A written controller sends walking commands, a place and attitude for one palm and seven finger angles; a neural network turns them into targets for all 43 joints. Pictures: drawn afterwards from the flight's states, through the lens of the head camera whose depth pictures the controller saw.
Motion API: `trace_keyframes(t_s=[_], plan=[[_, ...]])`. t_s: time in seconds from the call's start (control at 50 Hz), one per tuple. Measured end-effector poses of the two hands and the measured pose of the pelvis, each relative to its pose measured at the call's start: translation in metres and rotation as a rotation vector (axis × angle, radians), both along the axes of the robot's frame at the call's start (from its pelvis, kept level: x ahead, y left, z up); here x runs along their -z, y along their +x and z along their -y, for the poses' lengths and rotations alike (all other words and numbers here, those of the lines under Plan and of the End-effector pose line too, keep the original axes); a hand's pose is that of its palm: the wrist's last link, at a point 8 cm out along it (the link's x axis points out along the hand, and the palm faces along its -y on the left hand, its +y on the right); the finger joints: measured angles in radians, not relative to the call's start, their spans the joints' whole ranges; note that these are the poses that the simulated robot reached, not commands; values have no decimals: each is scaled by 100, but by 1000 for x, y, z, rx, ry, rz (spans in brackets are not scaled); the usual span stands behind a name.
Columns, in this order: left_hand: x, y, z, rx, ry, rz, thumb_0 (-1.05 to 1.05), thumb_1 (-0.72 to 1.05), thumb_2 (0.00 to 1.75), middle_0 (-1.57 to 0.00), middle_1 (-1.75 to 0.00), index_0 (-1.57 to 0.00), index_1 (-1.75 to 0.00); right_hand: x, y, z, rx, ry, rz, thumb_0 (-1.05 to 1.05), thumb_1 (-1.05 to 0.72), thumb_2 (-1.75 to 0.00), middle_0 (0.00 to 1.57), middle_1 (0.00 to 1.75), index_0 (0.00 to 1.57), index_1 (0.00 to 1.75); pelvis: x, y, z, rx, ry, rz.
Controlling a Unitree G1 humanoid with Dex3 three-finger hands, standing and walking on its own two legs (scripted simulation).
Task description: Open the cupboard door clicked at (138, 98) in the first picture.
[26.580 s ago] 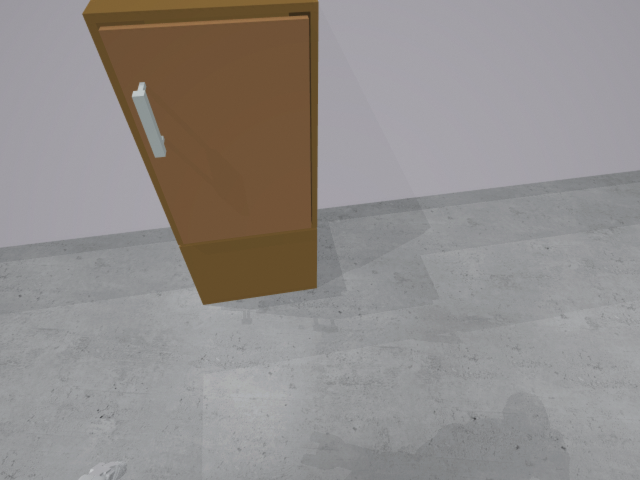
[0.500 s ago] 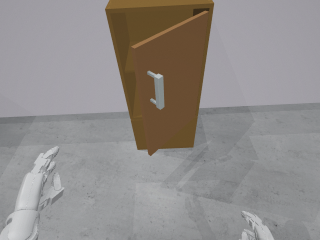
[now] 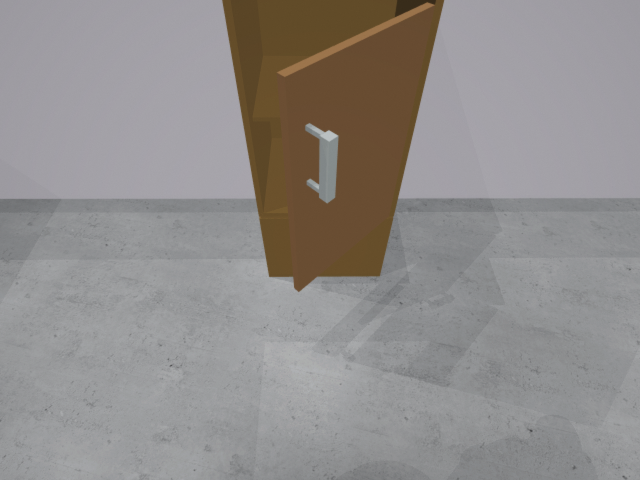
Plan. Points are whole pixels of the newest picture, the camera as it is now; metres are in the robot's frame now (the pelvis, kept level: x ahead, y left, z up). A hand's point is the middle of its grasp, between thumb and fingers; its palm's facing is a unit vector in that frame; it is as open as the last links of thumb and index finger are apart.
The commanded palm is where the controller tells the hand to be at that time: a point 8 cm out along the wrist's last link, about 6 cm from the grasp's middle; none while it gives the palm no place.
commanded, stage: let the arm hang, fingers relaxed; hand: left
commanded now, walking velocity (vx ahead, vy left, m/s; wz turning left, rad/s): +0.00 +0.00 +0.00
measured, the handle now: (319, 163) +0.62 +0.04 +0.02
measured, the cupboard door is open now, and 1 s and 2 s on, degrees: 45 45 45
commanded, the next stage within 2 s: look to check the result in 0.50 s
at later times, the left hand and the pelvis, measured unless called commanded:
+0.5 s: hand out of the picture +0.01 +0.17 -0.18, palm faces +0.02 -0.98 -0.19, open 7.3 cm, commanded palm none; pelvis +0.00 -0.01 +0.00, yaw +0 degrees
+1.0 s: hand out of the picture +0.02 +0.16 -0.17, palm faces +0.03 -0.98 -0.20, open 7.4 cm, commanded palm none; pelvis +0.02 -0.01 +0.00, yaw +0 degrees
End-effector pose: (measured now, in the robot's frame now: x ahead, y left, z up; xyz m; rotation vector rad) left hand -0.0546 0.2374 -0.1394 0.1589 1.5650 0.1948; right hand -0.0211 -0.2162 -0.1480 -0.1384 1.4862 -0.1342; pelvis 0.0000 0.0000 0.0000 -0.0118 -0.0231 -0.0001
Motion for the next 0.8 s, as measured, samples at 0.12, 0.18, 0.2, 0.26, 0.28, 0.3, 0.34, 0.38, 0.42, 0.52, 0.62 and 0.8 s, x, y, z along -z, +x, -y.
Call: trace_keyframes(t_s=[0.12, 0.18, 0.2, 0.26, 0.28, 0.3, 0.34, 0.38, 0.42, 0.52, 0.62, 0.8], plan=[[0, 18, 2, 11, 8, 62, 0, 91, 90, -20, -30, -20, -30, 6, 2, -14, 12, 37, 30, 1, -91, -90, 20, 30, 20, 30, 0, -2, -2, 3, 7, 4], [1, 31, 6, 18, 2, 107, 0, 91, 90, -20, -30, -20, -30, 7, 2, -14, 15, 38, 36, 2, -91, -90, 20, 30, 20, 30, 1, -3, -2, 4, 9, 6], [1, 35, 8, 21, -1, 120, 0, 91, 90, -20, -30, -20, -30, 7, 2, -13, 17, 38, 39, 2, -92, -90, 20, 30, 20, 30, 1, -3, -1, 4, 10, 6], [3, 48, 13, 31, -12, 154, 0, 91, 90, -20, -30, -20, -30, 7, 3, -10, 25, 35, 50, 2, -92, -90, 20, 30, 20, 30, 1, -3, 0, 7, 11, 6], [3, 51, 15, 34, -16, 163, 0, 91, 90, -20, -30, -20, -30, 7, 3, -9, 27, 33, 54, 1, -91, -90, 20, 30, 20, 30, 1, -3, 0, 7, 12, 6], [3, 54, 17, 37, -20, 171, 0, 91, 90, -20, -30, -20, -30, 6, 3, -8, 29, 31, 57, 1, -91, -90, 20, 30, 20, 30, 1, -2, 1, 8, 12, 6], [4, 60, 21, 42, -27, 183, 0, 91, 90, -20, -30, -20, -30, 6, 3, -6, 33, 27, 60, 1, -91, -90, 20, 30, 20, 30, 1, -2, 2, 8, 12, 6], [5, 63, 22, 45, -26, 185, 0, 92, 90, -20, -30, -20, -30, 5, 3, -4, 35, 23, 61, 1, -91, -90, 20, 30, 20, 30, 1, -2, 4, 9, 12, 5], [5, 64, 22, 45, -26, 185, 0, 92, 90, -20, -30, -20, -30, 4, 3, -2, 36, 19, 58, 1, -91, -90, 20, 30, 20, 30, 1, -1, 5, 9, 11, 5], [5, 64, 23, 41, -25, 175, 0, 92, 90, -20, -30, -20, -30, 3, 4, 2, 35, 14, 47, 1, -91, -90, 20, 30, 20, 30, 1, 1, 8, 8, 10, 4], [5, 60, 24, 34, -23, 153, 0, 91, 90, -20, -30, -20, -30, 3, 7, 4, 28, 13, 37, 1, -91, -90, 20, 30, 20, 30, 0, 4, 9, 6, 10, 3], [3, 57, 25, 21, -18, 131, 0, 91, 90, -20, -30, -20, -30, 3, 22, 9, 12, 9, 47, 1, -91, -90, 20, 30, 20, 30, -1, 10, 12, 2, 11, 2]])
